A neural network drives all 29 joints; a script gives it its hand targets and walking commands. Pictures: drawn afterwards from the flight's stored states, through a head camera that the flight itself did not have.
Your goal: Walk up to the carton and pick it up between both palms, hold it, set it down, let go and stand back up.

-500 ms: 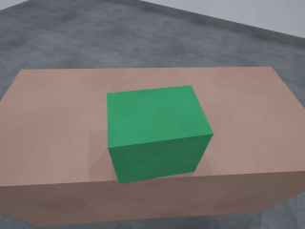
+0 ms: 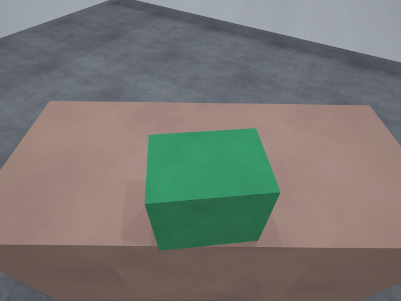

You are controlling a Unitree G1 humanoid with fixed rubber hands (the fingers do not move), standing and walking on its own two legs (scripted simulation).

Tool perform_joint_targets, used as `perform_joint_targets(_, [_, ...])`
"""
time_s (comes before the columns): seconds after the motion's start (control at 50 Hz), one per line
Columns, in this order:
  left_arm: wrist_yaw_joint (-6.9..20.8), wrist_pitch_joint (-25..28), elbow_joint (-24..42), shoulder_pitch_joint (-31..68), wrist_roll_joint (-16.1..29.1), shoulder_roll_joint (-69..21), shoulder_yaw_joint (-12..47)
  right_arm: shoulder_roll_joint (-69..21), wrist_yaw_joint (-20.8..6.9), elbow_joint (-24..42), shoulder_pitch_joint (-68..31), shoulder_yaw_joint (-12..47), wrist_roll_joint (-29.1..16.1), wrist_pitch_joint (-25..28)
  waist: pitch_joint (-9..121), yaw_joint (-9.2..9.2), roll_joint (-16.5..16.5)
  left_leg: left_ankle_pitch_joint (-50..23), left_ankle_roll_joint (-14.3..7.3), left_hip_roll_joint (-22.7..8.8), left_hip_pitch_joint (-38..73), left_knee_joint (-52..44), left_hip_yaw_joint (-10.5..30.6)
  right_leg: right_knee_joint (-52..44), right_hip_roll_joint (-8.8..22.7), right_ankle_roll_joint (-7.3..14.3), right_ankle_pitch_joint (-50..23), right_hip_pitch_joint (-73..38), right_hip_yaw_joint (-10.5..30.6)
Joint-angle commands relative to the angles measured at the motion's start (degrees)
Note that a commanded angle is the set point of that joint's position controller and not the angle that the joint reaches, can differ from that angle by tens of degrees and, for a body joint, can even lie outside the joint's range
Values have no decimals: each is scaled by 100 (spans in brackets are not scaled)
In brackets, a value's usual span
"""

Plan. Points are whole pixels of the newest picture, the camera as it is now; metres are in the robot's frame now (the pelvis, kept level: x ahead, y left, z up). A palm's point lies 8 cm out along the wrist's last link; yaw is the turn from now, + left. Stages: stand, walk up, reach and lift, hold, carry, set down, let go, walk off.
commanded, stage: walk up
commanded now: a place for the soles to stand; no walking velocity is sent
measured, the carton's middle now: (206, 190) +0.38 +0.01 -0.02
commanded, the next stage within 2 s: reach and lift in 1.10 s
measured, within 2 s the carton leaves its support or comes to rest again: neither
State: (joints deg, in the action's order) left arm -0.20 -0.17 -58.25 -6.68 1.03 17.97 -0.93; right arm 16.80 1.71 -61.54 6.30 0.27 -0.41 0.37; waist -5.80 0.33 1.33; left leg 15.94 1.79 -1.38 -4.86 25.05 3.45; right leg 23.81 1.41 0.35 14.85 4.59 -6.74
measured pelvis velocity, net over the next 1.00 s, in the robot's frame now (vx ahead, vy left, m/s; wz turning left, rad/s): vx -0.03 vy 0.01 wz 0.04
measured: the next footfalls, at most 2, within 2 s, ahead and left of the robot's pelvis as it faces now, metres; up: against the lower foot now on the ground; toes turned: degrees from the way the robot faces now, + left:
none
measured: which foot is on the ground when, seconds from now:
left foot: down 0.00-1.00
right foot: down 0.00-1.00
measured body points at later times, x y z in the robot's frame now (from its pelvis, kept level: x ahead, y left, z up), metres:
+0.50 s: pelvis -0.02 +0.01 +0.00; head -0.01 +0.02 +0.45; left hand +0.01 +0.29 -0.14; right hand +0.04 -0.27 -0.14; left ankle -0.02 +0.14 -0.74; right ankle -0.02 -0.11 -0.74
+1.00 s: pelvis -0.03 +0.01 +0.00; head -0.03 +0.02 +0.45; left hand +0.00 +0.30 -0.14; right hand +0.03 -0.27 -0.13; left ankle -0.02 +0.14 -0.74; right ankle -0.02 -0.11 -0.74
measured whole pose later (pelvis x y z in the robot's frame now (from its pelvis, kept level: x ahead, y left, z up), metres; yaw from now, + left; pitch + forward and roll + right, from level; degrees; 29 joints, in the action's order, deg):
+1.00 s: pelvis -0.03 +0.01 +0.00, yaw +2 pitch -4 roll -1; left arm 0.2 0.4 -62.3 -11.1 0.0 17.2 -2.6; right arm 16.3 1.7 -63.1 10.8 -0.3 -0.2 0.8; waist -4.0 0.7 0.5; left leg 11.3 0.9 0.4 -7.0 22.5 5.4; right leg 20.6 3.0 -0.3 10.7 5.4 -8.7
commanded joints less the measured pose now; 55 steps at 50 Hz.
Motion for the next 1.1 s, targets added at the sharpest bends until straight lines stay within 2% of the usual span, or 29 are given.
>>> perform_joint_targets(0.0, [-69, 181, 215, 33, -12, 1252, -310, 1307, 81, 238, -46, -264, -2, 137, 656, 15, -262, -2156, -281, -512, -214, -389, 228, -551, 794, 181, -1723, -337, 519])
perform_joint_targets(0.06, [-53, 193, 73, 1, -24, 1197, -287, 1282, 89, 157, -104, -251, 7, 158, 627, 41, -196, -2145, -296, -518, -126, -492, 248, -665, 760, 151, -1633, -235, 524])
perform_joint_targets(0.1, [-45, 214, 26, 50, -40, 1211, -301, 1309, 88, 130, -37, -274, -5, 173, 612, -13, -315, -2032, -314, -523, -178, -572, 250, -683, 767, 183, -1423, -224, 498])
perform_joint_targets(0.18, [-43, 222, -80, -3, -55, 1198, -331, 1239, 89, 67, -100, -268, 0, 174, 472, 17, -159, -1830, -307, -479, -262, -617, 263, -813, 788, 155, -1231, -184, 520])
perform_joint_targets(0.22, [-38, 230, -120, -45, -60, 1187, -338, 1301, 86, 52, -35, -282, -5, 192, 453, 10, -279, -1768, -303, -498, -338, -705, 297, -809, 786, 173, -1132, -223, 533])
perform_joint_targets(0.3, [-40, 230, -203, -146, -73, 1155, -343, 1266, 97, 27, 21, -287, -1, 190, 543, 6, -138, -1750, -315, -459, -289, -678, 306, -868, 774, 149, -1001, -228, 496])
perform_joint_targets(0.34, [-52, 225, -192, -143, -81, 1150, -350, 1247, 100, 29, 71, -268, 16, 192, 485, 8, -224, -1686, -306, -471, -403, -722, 391, -865, 768, 158, -908, -253, 503])
perform_joint_targets(0.44, [-61, 221, -202, -224, -93, 1166, -365, 1224, 102, 5, 153, -277, 27, 177, 411, 4, -133, -1575, -312, -438, -470, -718, 405, -874, 771, 169, -738, -193, 458])
perform_joint_targets(0.52, [-65, 209, -205, -318, -97, 1139, -375, 1237, 108, 28, 210, -281, 6, 175, 375, 18, -258, -1463, -341, -438, -562, -739, 460, -851, 768, 190, -525, -182, 478])
perform_joint_targets(0.62, [-61, 189, -189, -344, -101, 1148, -399, 1230, 103, 44, 252, -287, -5, 161, 303, 38, -209, -1283, -349, -417, -719, -810, 524, -833, 776, 182, -327, -214, 491])
perform_joint_targets(0.64, [-60, 192, -202, -433, -86, 1092, -368, 1228, 99, 84, 281, -286, 19, 167, 259, 44, -362, -1149, -350, -417, -747, -825, 524, -865, 781, 176, -214, -177, 501])
perform_joint_targets(0.66, [-59, 195, -175, -433, -100, 1136, -380, 1229, 94, 86, 269, -287, 22, 170, 290, 67, -321, -1070, -360, -410, -805, -846, 602, -858, 769, 182, -132, -214, 500])
perform_joint_targets(0.68, [-58, 187, -193, -443, -97, 1114, -390, 1191, 93, 62, 259, -268, 5, 168, 259, 63, -164, -1052, -349, -410, -804, -838, 594, -884, 776, 163, -114, -212, 508])
perform_joint_targets(0.72, [-53, 192, -151, -378, -105, 1129, -389, 1261, 93, 114, 286, -289, 21, 177, 181, 64, -251, -1044, -328, -385, -877, -811, 609, -882, 781, 176, -177, -192, 504])
perform_joint_targets(0.76, [-44, 197, -164, -388, -117, 1133, -379, 1204, 89, 111, 348, -292, 31, 170, 230, 24, -110, -1081, -324, -368, -701, -774, 541, -920, 816, 201, -73, -57, 518])
perform_joint_targets(0.78, [-45, 194, -141, -394, -102, 1132, -391, 1255, 89, 152, 331, -294, 17, 171, 228, 32, -271, -1018, -338, -376, -789, -777, 605, -904, 776, 175, -40, -101, 499])
perform_joint_targets(0.84, [-46, 186, -92, -410, -96, 1167, -382, 1272, 86, 173, 364, -303, 10, 165, 245, 33, -361, -1172, -343, -387, -841, -806, 603, -861, 780, 189, -97, -197, 472])
perform_joint_targets(0.88, [-47, 186, -64, -430, -97, 1179, -396, 1271, 89, 194, 355, -284, 3, 177, 271, 61, -206, -1178, -343, -402, -899, -786, 691, -826, 787, 168, -175, -265, 488])
perform_joint_targets(0.92, [-33, 185, -49, -461, -96, 1144, -389, 1270, 91, 206, 361, -288, 7, 176, 300, 50, -291, -1065, -353, -366, -806, -773, 611, -867, 798, 193, -39, -166, 509])
perform_joint_targets(1.0, [-22, 181, -21, -352, -118, 1198, -414, 1260, 82, 252, 387, -302, 14, 151, 154, 16, -139, -1018, -320, -315, -875, -710, 591, -881, 829, 212, 191, -18, 485])
perform_joint_targets(1.06, [-13, 200, 9, -404, -104, 1165, -393, 1325, 73, 296, 378, -324, 40, 171, 278, 42, -298, -1083, -357, -330, -841, -723, 642, -797, 819, 224, 61, -63, 458])
perform_joint_targets(1.08, [-14, 195, 7, -374, -110, 1173, -393, 1329, 73, 322, 378, -318, 17, 170, 286, 56, -206, -1093, -365, -329, -892, -717, 694, -762, 802, 208, 35, -133, 472])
